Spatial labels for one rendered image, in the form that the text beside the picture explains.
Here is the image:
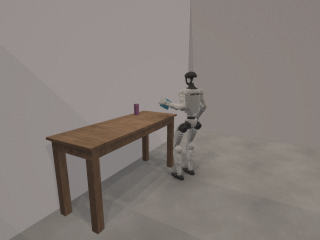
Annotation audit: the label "left robot hand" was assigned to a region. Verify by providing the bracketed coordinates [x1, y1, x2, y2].
[158, 97, 167, 105]

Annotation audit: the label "robot left foot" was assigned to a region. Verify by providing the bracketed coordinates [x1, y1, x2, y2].
[171, 172, 184, 181]

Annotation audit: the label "robot right upper arm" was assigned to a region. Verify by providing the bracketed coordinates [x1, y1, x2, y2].
[199, 88, 207, 109]

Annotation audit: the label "robot left upper arm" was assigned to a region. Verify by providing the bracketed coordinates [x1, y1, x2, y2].
[178, 89, 187, 111]

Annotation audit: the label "sponge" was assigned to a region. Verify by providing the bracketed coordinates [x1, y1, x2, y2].
[160, 98, 171, 110]

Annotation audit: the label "robot left forearm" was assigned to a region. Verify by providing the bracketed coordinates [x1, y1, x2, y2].
[165, 101, 183, 110]

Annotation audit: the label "table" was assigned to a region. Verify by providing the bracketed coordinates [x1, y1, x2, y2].
[46, 111, 177, 234]

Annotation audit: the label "robot right forearm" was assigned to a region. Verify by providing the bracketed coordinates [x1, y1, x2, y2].
[195, 108, 206, 119]

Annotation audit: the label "humanoid robot head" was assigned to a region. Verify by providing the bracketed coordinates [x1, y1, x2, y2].
[184, 71, 198, 90]

